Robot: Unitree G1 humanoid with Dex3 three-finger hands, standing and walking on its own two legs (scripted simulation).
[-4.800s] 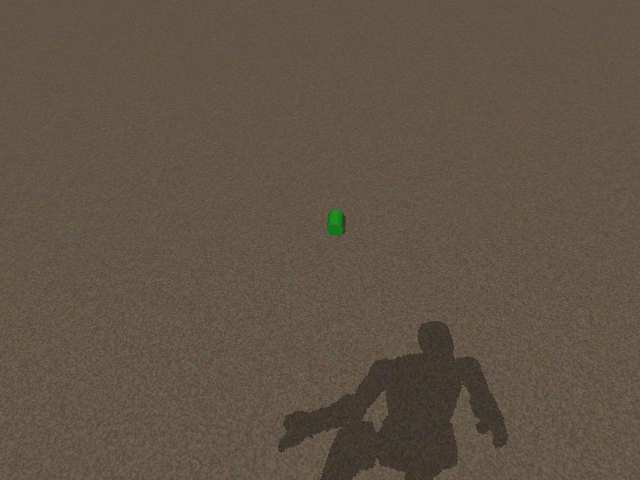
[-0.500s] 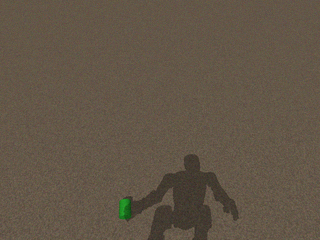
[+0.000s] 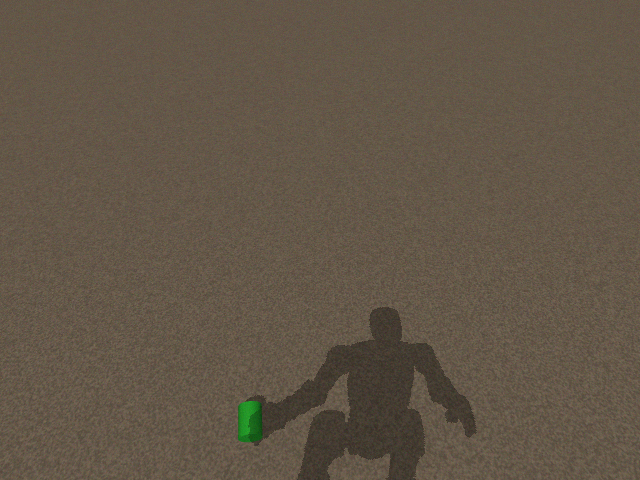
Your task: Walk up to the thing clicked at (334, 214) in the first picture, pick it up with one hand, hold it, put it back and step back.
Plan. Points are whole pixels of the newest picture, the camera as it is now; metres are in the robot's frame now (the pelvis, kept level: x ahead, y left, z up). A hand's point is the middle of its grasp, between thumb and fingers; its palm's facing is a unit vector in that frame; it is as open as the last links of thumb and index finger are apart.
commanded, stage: stand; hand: left
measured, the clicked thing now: (250, 421) +0.46 +0.25 -0.75
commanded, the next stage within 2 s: none
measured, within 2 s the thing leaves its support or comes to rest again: neither
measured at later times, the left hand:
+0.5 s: hand out of the picture +0.09 +0.25 -0.16, palm faces -0.02 -0.94 -0.34, open 7.4 cm
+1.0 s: hand out of the picture +0.09 +0.25 -0.16, palm faces -0.03 -0.94 -0.34, open 7.4 cm
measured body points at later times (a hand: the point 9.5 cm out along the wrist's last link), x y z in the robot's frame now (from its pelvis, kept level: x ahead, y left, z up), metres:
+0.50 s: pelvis +0.01 +0.00 +0.00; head +0.02 -0.01 +0.45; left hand +0.09 +0.30 -0.13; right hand +0.09 -0.31 -0.13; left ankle +0.03 +0.13 -0.75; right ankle +0.00 -0.13 -0.75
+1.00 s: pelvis +0.02 -0.01 +0.00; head +0.02 -0.01 +0.45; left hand +0.10 +0.29 -0.13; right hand +0.09 -0.31 -0.13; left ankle +0.03 +0.13 -0.75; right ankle +0.00 -0.13 -0.75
